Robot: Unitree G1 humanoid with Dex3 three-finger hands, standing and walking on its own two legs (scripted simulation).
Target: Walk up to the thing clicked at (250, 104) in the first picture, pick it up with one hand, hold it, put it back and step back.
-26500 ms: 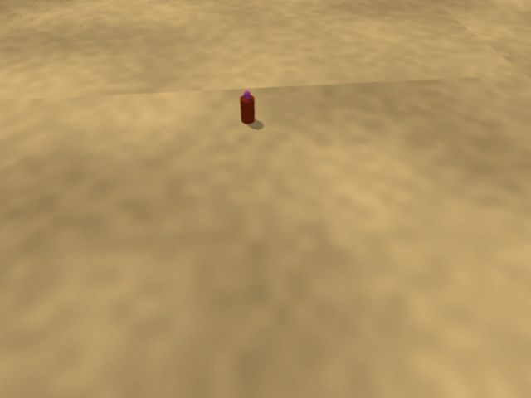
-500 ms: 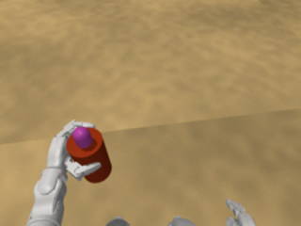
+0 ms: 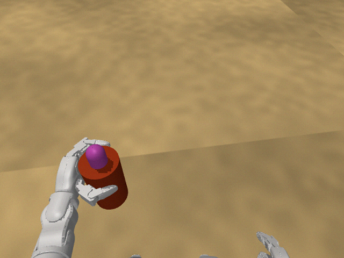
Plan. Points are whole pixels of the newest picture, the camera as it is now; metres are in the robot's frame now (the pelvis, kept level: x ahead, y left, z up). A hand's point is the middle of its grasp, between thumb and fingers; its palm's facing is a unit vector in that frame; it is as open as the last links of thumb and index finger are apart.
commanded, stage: hold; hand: left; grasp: from the side
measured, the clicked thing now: (104, 174) +0.32 +0.16 +0.01
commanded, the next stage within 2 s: none
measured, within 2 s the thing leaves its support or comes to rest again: neither
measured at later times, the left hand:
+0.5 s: hand (97, 175) +0.30 +0.17 +0.04, palm faces -0.01 -1.00 -0.03, open 11.7 cm
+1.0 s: hand (97, 172) +0.30 +0.16 +0.04, palm faces -0.02 -1.00 -0.04, open 11.7 cm
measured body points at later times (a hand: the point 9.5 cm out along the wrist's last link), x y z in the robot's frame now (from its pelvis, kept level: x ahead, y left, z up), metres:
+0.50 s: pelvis -0.01 +0.00 +0.00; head +0.03 +0.00 +0.45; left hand +0.30 +0.22 +0.04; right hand +0.12 -0.25 -0.10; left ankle +0.02 +0.13 -0.70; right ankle +0.00 -0.13 -0.70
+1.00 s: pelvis -0.01 +0.00 +0.01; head +0.02 +0.00 +0.46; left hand +0.30 +0.22 +0.05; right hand +0.11 -0.25 -0.10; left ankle +0.02 +0.13 -0.70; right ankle +0.00 -0.13 -0.70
